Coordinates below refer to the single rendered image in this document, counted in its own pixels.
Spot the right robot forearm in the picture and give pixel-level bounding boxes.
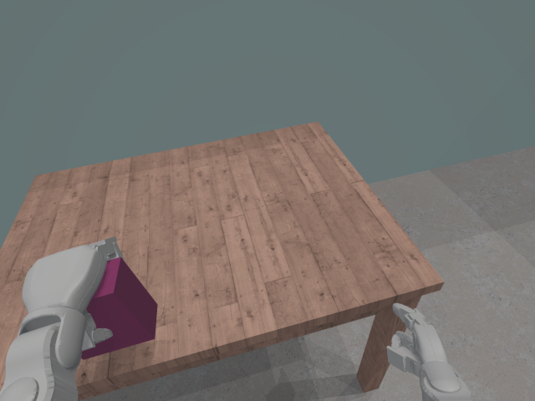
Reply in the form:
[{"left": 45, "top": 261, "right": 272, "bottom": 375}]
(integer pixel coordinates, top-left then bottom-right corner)
[{"left": 420, "top": 361, "right": 471, "bottom": 401}]

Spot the sponge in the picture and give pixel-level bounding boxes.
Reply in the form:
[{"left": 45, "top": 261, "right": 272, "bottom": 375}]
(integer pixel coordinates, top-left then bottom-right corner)
[{"left": 81, "top": 257, "right": 158, "bottom": 360}]

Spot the robot left hand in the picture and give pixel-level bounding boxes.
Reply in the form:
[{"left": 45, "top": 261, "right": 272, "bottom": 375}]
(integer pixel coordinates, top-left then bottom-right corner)
[{"left": 22, "top": 236, "right": 125, "bottom": 351}]

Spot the table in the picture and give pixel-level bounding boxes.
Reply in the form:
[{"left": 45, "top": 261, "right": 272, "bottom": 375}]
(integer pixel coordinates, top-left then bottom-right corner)
[{"left": 0, "top": 122, "right": 444, "bottom": 401}]

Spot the left robot forearm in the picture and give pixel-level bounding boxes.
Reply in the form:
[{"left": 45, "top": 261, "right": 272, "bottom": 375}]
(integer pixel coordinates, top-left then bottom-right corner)
[{"left": 0, "top": 307, "right": 87, "bottom": 401}]

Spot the robot right hand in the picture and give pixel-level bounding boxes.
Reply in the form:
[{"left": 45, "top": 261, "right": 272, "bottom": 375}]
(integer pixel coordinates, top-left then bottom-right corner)
[{"left": 387, "top": 303, "right": 450, "bottom": 377}]

